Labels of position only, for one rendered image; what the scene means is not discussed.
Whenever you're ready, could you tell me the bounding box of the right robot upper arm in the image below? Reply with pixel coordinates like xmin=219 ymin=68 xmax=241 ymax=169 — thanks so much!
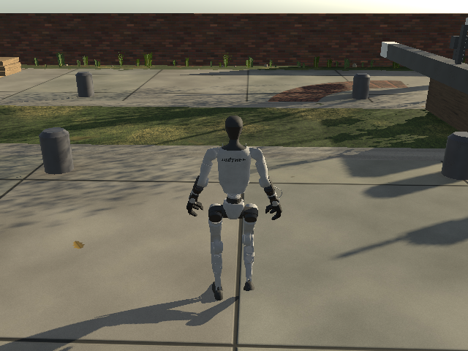
xmin=249 ymin=147 xmax=271 ymax=188

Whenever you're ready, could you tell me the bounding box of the robot left hand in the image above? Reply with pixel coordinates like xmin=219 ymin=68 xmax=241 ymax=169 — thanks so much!
xmin=186 ymin=201 xmax=203 ymax=216

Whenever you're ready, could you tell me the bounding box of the humanoid robot head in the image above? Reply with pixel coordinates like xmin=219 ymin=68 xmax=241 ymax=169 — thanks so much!
xmin=222 ymin=116 xmax=246 ymax=151

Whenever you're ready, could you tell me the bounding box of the left robot forearm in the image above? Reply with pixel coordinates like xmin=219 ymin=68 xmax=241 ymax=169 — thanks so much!
xmin=189 ymin=176 xmax=204 ymax=203

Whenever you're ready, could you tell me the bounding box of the left robot upper arm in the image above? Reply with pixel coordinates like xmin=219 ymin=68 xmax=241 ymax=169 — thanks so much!
xmin=197 ymin=147 xmax=219 ymax=187

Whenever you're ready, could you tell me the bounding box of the right robot thigh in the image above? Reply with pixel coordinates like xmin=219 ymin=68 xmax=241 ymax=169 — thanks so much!
xmin=242 ymin=203 xmax=258 ymax=246

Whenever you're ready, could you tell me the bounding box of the robot right hand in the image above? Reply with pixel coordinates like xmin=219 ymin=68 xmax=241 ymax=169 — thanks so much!
xmin=265 ymin=203 xmax=282 ymax=220

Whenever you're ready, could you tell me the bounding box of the right robot forearm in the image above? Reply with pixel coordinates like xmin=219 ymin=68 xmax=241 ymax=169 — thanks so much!
xmin=264 ymin=176 xmax=279 ymax=206

